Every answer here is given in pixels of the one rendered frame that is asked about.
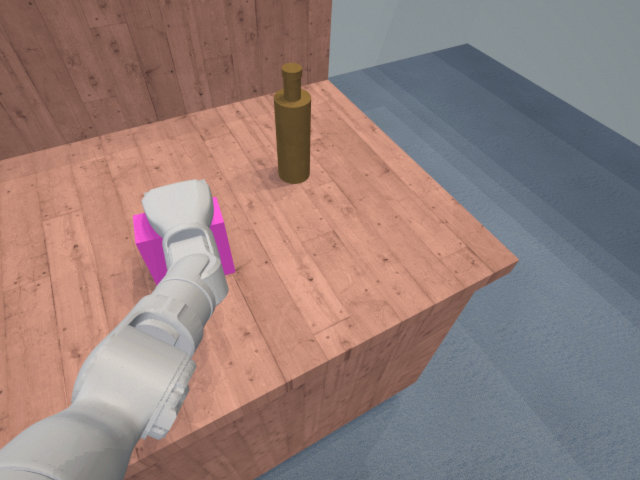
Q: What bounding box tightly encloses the robot left forearm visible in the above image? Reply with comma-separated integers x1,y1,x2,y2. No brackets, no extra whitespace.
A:
71,223,229,404

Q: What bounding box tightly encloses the robot left hand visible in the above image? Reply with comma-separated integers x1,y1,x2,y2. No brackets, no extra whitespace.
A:
141,179,214,238

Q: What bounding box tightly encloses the sponge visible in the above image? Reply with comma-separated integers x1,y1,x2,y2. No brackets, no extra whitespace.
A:
133,197,235,285

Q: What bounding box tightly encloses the robot left upper arm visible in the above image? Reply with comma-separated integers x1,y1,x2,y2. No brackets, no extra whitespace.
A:
0,325,197,480

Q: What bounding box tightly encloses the table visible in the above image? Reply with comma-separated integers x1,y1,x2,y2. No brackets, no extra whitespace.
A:
0,0,519,480

